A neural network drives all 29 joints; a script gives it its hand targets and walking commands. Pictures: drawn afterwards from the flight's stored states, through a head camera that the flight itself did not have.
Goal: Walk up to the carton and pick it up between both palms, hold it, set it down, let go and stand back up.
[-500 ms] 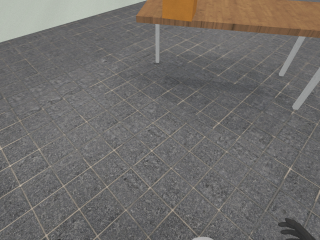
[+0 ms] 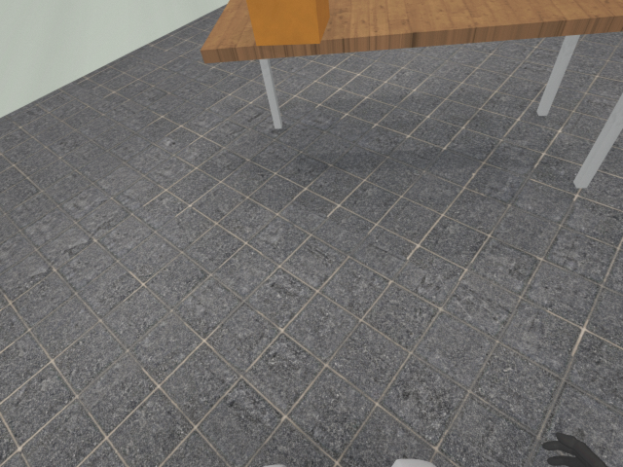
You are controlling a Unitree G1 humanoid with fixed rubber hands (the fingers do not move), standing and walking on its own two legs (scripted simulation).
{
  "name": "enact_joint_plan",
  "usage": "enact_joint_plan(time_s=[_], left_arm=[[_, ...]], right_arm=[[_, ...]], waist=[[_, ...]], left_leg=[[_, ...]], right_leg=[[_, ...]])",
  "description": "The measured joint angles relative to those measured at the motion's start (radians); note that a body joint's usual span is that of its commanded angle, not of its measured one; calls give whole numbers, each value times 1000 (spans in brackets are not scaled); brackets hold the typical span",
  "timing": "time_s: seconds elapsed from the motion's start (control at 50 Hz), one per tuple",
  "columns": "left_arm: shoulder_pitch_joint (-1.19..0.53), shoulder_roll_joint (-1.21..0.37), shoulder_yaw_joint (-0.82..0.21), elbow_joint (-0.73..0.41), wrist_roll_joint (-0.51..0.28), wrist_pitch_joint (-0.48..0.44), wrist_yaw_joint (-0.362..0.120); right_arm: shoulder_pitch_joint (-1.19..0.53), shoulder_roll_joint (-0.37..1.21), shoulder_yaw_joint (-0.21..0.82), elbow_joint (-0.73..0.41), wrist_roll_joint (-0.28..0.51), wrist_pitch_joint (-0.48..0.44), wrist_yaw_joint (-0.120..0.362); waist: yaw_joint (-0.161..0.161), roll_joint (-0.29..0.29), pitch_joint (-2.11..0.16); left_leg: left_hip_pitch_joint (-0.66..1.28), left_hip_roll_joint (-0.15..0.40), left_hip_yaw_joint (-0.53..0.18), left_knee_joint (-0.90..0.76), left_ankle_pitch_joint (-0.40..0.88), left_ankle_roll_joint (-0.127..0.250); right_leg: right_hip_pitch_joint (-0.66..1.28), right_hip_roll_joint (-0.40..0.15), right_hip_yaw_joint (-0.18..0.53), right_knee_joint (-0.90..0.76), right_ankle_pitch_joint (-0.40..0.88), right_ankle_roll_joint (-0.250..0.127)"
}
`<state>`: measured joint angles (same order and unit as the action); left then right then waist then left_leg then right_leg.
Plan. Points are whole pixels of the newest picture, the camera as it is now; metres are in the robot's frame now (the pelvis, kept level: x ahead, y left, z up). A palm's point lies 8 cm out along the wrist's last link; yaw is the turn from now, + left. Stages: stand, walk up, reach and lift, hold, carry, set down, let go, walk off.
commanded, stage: walk up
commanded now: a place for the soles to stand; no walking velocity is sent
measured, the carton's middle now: out of the picture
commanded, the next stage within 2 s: none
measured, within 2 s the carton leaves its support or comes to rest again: neither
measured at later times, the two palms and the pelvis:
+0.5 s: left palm (94, 428) +0.20 +0.38 -0.11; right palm (527, 389) +0.22 -0.25 -0.08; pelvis +0.13 +0.06 -0.01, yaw -1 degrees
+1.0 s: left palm (136, 325) +0.35 +0.34 -0.08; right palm (519, 320) +0.33 -0.28 -0.11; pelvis +0.27 +0.02 -0.01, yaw -5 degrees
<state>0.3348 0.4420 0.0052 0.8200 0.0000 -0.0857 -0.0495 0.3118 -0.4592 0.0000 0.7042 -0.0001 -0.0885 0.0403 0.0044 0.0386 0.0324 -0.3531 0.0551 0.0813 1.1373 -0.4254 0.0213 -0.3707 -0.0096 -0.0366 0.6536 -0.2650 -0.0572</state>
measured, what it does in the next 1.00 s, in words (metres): walks ahead: left foot, then right foot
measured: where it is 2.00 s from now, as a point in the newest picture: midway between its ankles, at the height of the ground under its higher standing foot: (325, 375)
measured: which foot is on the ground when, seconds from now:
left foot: up 0.00-0.40, down 0.42-0.96, up 0.98-1.00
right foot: down 0.00-0.44, up 0.46-0.90, down 0.92-1.00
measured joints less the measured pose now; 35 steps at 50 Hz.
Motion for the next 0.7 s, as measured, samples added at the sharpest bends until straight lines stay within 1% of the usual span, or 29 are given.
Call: enact_joint_plan(time_s=[0.08,0.14,0.2,0.24,0.3,0.38,0.4,0.42,0.44,0.46,0.48,0.5,0.54,0.58,0.7], left_arm=[[67,0,0,0,0,-4,14],[97,0,0,0,0,-8,15],[104,0,0,-1,0,-9,15],[94,0,0,-1,0,-10,15],[70,0,0,-1,0,-13,15],[41,0,0,-3,0,-13,15],[36,0,0,-3,0,-13,15],[28,0,0,-3,0,-13,15],[14,3,0,-1,0,-13,16],[4,0,-1,-1,0,-13,16],[-5,-4,-1,-1,0,-13,16],[-12,-8,0,-1,0,-13,16],[-23,-7,0,-1,0,-13,16],[-30,-6,0,-1,0,-13,16],[-43,-6,0,11,0,-1,16]], right_arm=[[-4,-5,0,0,0,21,1],[-4,-6,0,0,0,41,12],[-4,-6,0,0,0,50,24],[-4,-6,0,0,0,50,29],[-4,-6,0,-1,0,50,35],[-4,-6,0,-1,0,50,40],[-4,-7,0,-1,0,50,39],[-4,-5,0,-1,0,47,38],[-4,6,0,-1,0,42,33],[-4,14,0,-1,0,32,29],[-4,17,0,-1,0,23,24],[-4,17,0,0,0,20,20],[-4,16,0,0,0,20,11],[-4,17,0,-1,0,20,5],[-4,17,0,-1,0,16,-1]], waist=[[0,23,0],[0,45,-1],[0,58,-1],[0,61,-1],[0,63,-1],[-1,60,-2],[-1,57,-2],[-3,47,0],[-3,13,5],[-4,-16,6],[-4,-31,6],[-5,-35,6],[-8,-38,5],[-9,-43,5],[-8,-69,5]], left_leg=[[-136,11,-11,2,92,4],[-204,29,-17,-6,176,-6],[-229,42,-20,-50,227,-17],[-230,51,-20,-105,242,-24],[-229,62,-28,-203,244,-25],[-187,67,-37,-366,186,-11],[-161,66,-38,-412,180,-2],[-139,58,-35,-445,221,3],[-128,35,-18,-440,233,6],[-116,14,0,-434,218,12],[-100,4,13,-433,198,16],[-85,4,20,-433,180,21],[-48,6,28,-444,157,28],[-2,6,38,-470,150,28],[98,-25,63,-537,133,29]], right_leg=[[70,18,-1,-56,-5,-1],[116,39,-1,-85,-13,-3],[155,55,3,-101,-28,-3],[173,62,3,-105,-41,-1],[181,68,-2,-103,-64,7],[181,70,-14,-80,-111,26],[181,69,-15,-62,-131,34],[180,61,-14,-33,-157,42],[172,33,-3,14,-184,44],[150,17,26,91,-194,40],[118,21,56,189,-194,39],[85,30,65,286,-194,39],[31,33,60,423,-193,39],[2,31,67,450,-158,39],[-52,-4,116,384,-58,39]])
